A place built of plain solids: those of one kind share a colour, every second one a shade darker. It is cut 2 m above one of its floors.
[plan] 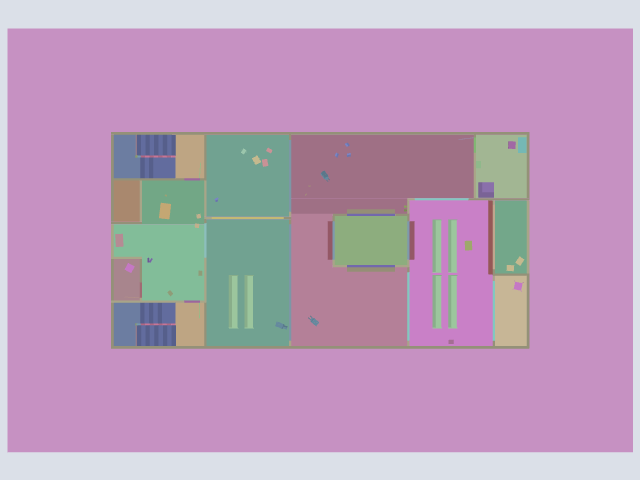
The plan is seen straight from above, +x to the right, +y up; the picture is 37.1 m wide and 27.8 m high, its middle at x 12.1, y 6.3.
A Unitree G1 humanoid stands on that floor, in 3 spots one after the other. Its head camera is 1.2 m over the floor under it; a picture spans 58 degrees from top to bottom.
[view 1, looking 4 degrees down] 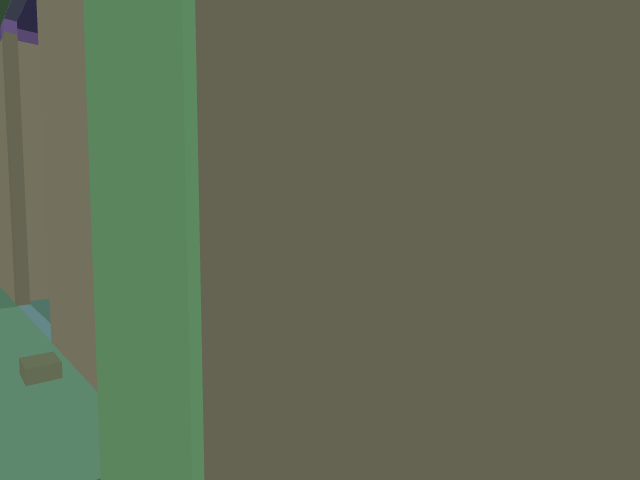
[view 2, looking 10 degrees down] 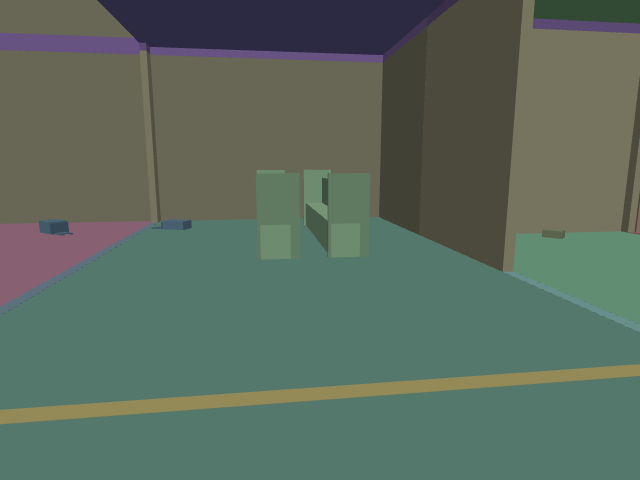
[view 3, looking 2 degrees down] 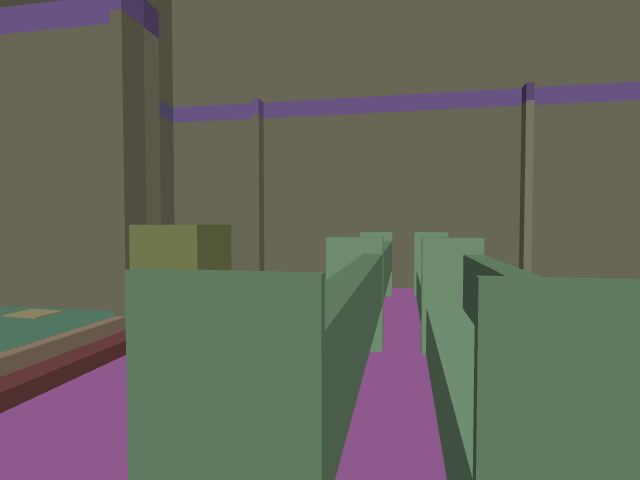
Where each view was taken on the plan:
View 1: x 4.63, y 0.76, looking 48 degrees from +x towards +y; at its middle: wall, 1.16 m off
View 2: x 8.22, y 9.68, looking -98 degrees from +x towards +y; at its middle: pew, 6.61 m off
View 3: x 19.32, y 8.53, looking -79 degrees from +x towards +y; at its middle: wall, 8.53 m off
